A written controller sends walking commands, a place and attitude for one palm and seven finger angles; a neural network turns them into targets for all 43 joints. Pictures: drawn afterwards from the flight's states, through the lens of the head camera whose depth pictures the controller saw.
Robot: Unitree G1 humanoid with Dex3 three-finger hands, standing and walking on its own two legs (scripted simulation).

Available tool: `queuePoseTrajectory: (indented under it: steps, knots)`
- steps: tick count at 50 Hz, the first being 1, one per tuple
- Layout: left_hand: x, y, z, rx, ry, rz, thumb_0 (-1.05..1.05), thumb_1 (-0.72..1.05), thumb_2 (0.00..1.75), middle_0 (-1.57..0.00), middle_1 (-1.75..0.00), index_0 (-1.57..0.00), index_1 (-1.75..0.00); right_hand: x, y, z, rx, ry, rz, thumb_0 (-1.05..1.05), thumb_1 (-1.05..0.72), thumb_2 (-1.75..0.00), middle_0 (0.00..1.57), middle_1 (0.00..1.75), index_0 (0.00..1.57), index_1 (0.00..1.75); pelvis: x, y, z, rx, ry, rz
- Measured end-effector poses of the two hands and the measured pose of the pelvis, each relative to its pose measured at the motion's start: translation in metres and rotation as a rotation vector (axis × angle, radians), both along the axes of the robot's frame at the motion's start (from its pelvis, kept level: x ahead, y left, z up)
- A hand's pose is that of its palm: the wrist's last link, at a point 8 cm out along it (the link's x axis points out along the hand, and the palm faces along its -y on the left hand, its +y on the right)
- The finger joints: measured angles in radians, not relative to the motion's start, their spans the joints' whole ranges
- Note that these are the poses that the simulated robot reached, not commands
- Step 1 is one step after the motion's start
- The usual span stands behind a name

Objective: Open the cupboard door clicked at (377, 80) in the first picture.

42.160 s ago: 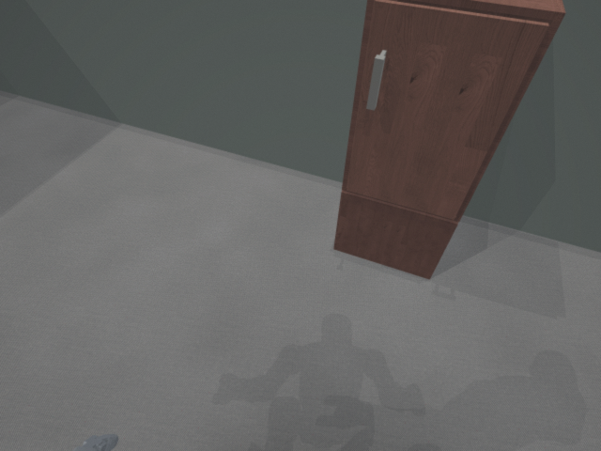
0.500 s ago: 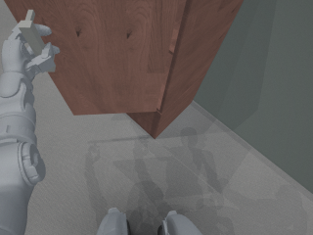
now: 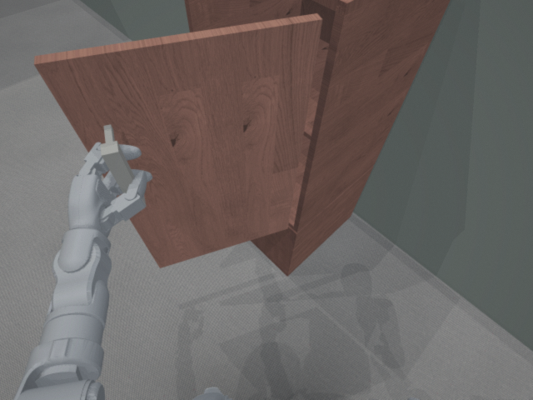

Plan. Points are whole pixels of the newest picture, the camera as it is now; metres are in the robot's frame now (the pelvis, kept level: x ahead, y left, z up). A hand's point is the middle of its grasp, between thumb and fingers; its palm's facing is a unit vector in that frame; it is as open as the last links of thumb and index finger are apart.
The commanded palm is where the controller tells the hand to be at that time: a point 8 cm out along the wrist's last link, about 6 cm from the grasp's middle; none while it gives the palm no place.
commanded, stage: pull the door open along its arc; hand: left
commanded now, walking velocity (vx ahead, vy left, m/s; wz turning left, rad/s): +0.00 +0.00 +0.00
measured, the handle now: (124, 168) +0.45 +0.22 +0.07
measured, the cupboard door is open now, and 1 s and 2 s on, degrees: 66 94 99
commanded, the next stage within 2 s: open thumb and fingers to let go in 0.56 s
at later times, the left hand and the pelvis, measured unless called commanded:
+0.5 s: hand (208, 266) +0.29 +0.08 +0.08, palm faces +0.45 -0.89 +0.02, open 6.5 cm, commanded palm +0.24 +0.12 +0.07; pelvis -0.01 -0.05 +0.01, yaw +4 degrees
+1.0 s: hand (212, 259) +0.30 +0.07 +0.07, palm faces +0.43 -0.90 +0.01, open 8.8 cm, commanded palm +0.25 +0.11 +0.07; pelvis -0.02 -0.05 +0.00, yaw +5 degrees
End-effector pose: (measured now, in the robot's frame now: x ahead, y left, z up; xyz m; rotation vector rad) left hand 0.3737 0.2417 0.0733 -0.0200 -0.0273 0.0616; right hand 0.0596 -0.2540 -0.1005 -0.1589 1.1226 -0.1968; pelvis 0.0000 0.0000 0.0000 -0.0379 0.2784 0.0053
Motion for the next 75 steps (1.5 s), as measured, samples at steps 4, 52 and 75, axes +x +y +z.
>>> queuePoseTrajectory:
  steps: [4,52,75]
  knots:
    - [-0.037,-0.026,-0.001,-0.042,-0.012,0.128,0.01,0.69,0.73,-0.33,-1.33,-0.33,-1.27,0.043,0.009,0.005,0.029,-0.123,0.077,0.0,-0.91,-0.9,0.2,0.29,0.2,0.3,0.0,-0.001,0.002,0.012,-0.029,0.003]
    - [-0.118,-0.13,-0.002,0.001,0.02,0.385,0.01,0.14,0.57,-0.33,-1.27,-0.34,-1.27,0.081,-0.004,0.0,0.046,-0.218,0.215,0.01,-0.9,-0.9,0.2,0.29,0.2,0.3,-0.022,-0.044,0.002,0.055,-0.125,0.08]
    - [-0.121,-0.127,-0.002,0.013,0.017,0.336,-0.01,-0.49,0.31,-0.38,-0.76,-0.37,-0.75,0.081,0.04,0.003,0.052,-0.233,0.244,0.01,-0.9,-0.9,0.2,0.29,0.2,0.3,-0.033,-0.014,-0.004,0.023,-0.13,0.076]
